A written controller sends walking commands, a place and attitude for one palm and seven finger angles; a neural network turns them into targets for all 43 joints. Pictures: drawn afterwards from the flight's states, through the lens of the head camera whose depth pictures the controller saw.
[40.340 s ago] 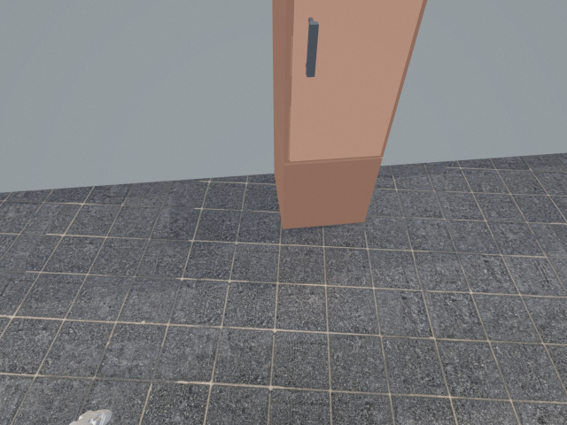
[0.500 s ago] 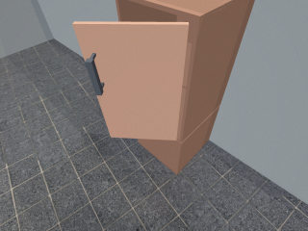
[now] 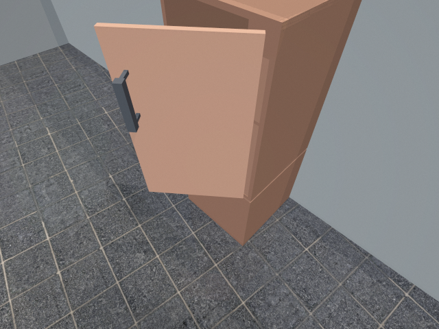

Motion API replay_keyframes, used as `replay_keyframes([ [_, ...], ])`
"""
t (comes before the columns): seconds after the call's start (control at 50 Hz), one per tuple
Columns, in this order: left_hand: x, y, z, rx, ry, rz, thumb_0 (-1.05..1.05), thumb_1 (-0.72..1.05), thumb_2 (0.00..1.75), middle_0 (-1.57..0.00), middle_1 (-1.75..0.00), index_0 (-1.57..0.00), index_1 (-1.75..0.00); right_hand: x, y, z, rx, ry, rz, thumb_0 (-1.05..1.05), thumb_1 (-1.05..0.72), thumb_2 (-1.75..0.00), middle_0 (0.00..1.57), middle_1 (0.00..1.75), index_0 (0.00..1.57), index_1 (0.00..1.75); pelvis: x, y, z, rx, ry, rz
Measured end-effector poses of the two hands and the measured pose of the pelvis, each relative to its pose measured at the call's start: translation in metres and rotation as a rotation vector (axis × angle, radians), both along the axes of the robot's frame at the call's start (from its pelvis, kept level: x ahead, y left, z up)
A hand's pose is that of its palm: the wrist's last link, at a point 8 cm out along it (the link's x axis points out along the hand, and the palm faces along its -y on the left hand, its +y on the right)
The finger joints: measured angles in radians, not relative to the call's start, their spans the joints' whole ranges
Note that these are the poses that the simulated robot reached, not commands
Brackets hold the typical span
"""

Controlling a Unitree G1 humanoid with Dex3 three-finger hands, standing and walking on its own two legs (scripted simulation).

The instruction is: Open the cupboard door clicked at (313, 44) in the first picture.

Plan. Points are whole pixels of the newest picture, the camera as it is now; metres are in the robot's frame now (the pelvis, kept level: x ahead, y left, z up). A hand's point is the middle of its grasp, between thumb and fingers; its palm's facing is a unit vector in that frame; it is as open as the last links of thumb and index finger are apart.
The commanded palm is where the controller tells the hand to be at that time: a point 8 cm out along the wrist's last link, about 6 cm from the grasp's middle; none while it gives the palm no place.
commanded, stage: look again from close up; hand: left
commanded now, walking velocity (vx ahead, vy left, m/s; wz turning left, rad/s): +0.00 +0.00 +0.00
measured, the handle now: (129, 101) +0.59 +0.25 +0.08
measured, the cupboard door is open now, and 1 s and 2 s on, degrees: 39 39 39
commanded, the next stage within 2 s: raise the hand with hooked fingers in 0.40 s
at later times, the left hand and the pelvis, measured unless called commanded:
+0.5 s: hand out of the picture +0.03 +0.19 -0.17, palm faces +0.02 -0.98 -0.21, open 7.4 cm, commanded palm +0.11 +0.24 -0.07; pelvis +0.02 +0.01 +0.00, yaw +0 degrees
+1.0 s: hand (93, 324) +0.14 +0.22 -0.03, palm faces +0.06 -1.00 -0.02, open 9.1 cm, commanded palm +0.14 +0.27 -0.01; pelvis -0.05 +0.01 -0.08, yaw +3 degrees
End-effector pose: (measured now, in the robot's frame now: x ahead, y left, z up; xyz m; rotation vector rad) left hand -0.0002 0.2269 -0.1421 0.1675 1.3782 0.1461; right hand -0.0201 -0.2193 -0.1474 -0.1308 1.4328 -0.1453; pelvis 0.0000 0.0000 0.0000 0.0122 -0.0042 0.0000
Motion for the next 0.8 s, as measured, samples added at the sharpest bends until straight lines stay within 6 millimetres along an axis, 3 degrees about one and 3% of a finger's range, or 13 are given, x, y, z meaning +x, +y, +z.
replay_keyframes([
  [0.28,0.012,0.002,-0.003,-0.012,-0.001,0.008,0.0,0.9,0.9,-0.2,-0.3,-0.2,-0.3,0.047,0.0,0.003,-0.023,-0.081,0.021,0.01,-0.92,-0.9,0.2,0.3,0.2,0.3,0.012,0.005,0.0,0.0,0.005,-0.005],
  [0.52,0.023,0.015,-0.001,0.015,-0.02,0.006,0.0,0.9,0.9,-0.2,-0.3,-0.2,-0.3,0.062,0.002,0.005,-0.029,-0.102,0.029,0.0,-0.91,-0.9,0.2,0.3,0.2,0.3,0.017,0.01,0.001,-0.006,0.009,-0.003],
  [0.56,0.052,0.019,0.02,0.016,-0.207,0.079,0.01,0.9,0.9,-0.2,-0.3,-0.2,-0.3,0.071,0.001,0.01,-0.05,-0.199,0.029,0.01,-0.91,-0.9,0.2,0.3,0.2,0.3,0.015,0.012,0.0,-0.008,0.01,0.001],
  [0.68,0.163,0.021,0.13,0.014,-1.007,0.064,0.01,0.85,0.87,-0.2,-0.33,-0.2,-0.33,0.125,-0.006,0.028,-0.083,-0.583,0.055,0.01,-0.91,-0.9,0.2,0.3,0.2,0.3,0.0,0.015,-0.011,0.006,0.067,0.05],
  [0.74,0.183,0.018,0.153,-0.058,-1.282,-0.042,0.01,0.8,0.85,-0.21,-0.37,-0.2,-0.36,0.154,-0.012,0.037,-0.09,-0.721,0.094,0.01,-0.91,-0.9,0.2,0.3,0.2,0.3,-0.013,0.012,-0.025,0.006,0.125,0.038],
  [0.8,0.175,0.013,0.147,-0.137,-1.407,-0.193,0.0,0.74,0.83,-0.21,-0.4,-0.21,-0.4,0.178,-0.018,0.044,-0.101,-0.843,0.144,0.01,-0.9,-0.9,0.2,0.3,0.2,0.3,-0.027,0.009,-0.044,0.007,0.167,0.032],
])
